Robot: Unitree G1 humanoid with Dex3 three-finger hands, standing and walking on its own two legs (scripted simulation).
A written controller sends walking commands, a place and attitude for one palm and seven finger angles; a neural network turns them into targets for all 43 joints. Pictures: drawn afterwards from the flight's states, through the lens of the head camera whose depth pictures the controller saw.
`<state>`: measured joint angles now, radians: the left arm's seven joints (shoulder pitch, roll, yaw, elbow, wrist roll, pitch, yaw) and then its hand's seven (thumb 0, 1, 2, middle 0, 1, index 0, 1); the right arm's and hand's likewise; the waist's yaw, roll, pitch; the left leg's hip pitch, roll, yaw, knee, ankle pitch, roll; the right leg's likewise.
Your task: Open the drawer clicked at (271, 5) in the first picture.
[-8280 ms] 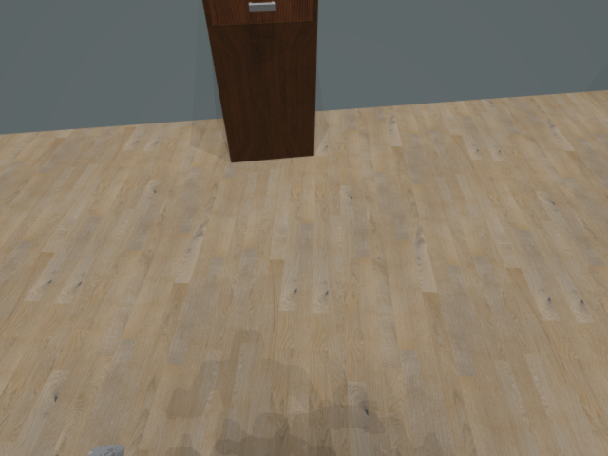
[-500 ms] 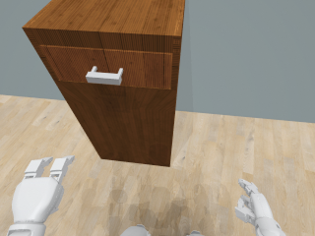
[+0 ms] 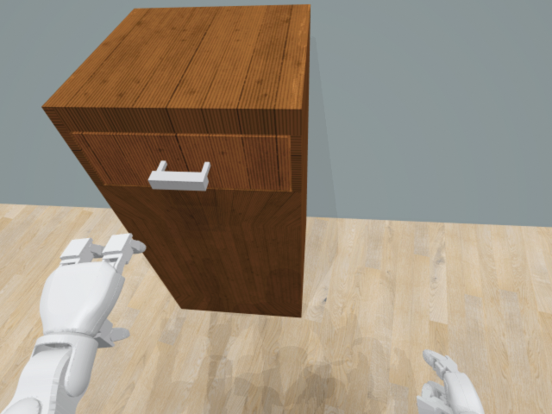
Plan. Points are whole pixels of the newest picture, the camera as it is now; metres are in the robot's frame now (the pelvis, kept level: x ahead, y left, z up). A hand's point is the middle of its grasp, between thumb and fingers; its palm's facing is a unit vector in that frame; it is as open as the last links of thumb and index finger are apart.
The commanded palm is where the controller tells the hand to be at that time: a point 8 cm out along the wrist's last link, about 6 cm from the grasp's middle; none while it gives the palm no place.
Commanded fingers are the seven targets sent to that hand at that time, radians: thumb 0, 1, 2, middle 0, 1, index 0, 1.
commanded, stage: raise the hand with hooked fingers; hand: left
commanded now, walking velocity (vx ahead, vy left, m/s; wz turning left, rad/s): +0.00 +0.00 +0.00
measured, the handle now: (181, 173) +0.52 +0.26 +0.02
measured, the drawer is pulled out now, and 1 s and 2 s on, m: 0.00 0.00 0.00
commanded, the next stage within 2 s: move the hooked fingers above the handle in 0.86 s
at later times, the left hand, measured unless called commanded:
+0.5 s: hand (112, 235) +0.29 +0.25 +0.13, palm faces +0.07 -0.06 -1.00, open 13.8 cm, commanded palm +0.26 +0.25 +0.19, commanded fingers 0.00 -0.50 0.30 -0.30 -1.20 -0.30 -1.20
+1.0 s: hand (109, 247) +0.28 +0.25 +0.13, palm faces +0.07 -0.06 -1.00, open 13.8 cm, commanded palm +0.25 +0.24 +0.19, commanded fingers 0.00 -0.50 0.30 -0.30 -1.20 -0.30 -1.20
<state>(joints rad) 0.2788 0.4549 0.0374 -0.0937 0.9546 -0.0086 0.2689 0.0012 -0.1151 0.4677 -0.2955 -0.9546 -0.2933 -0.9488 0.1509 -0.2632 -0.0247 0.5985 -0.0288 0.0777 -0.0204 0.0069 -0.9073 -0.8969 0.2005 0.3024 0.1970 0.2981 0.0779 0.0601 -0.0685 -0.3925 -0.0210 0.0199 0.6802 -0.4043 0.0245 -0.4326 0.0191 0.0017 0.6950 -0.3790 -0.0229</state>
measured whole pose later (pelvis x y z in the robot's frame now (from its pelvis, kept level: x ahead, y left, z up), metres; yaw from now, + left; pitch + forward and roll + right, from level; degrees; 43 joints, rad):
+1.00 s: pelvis -0.03 +0.00 +0.02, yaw +1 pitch +0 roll +1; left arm -0.13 0.50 -0.06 0.06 0.90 0.06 0.02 0.00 -0.49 0.30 -0.32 -1.20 -0.32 -1.20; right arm 0.14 -0.26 0.01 0.64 0.03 0.12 -0.03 0.01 -0.91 -0.90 0.20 0.30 0.20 0.30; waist 0.08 0.08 -0.02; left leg -0.21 -0.03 0.01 0.46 -0.25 0.03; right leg -0.25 0.01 -0.01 0.49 -0.24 -0.02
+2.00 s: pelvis -0.02 +0.00 +0.01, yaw +0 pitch +9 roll +0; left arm -0.59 0.52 -0.05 0.69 1.01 -0.09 0.08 0.00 -0.49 0.31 -0.32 -1.20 -0.32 -1.20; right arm 0.26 -0.26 -0.04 0.65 0.03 0.14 -0.05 0.00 -0.91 -0.90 0.20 0.30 0.20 0.30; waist 0.00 0.05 -0.08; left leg -0.43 -0.02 0.02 0.61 -0.33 0.03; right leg -0.47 0.02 0.00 0.61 -0.30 -0.02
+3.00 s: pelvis -0.02 +0.01 +0.00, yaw -1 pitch +14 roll -1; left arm -0.83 0.57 -0.02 1.00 1.07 -0.10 0.18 0.00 -0.49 0.31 -0.32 -1.20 -0.32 -1.20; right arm 0.33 -0.26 -0.04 0.67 0.02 0.15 -0.03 0.00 -0.91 -0.90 0.20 0.30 0.20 0.30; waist -0.08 0.04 -0.12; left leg -0.58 -0.01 0.02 0.69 -0.36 0.04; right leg -0.60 0.02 0.01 0.65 -0.30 -0.01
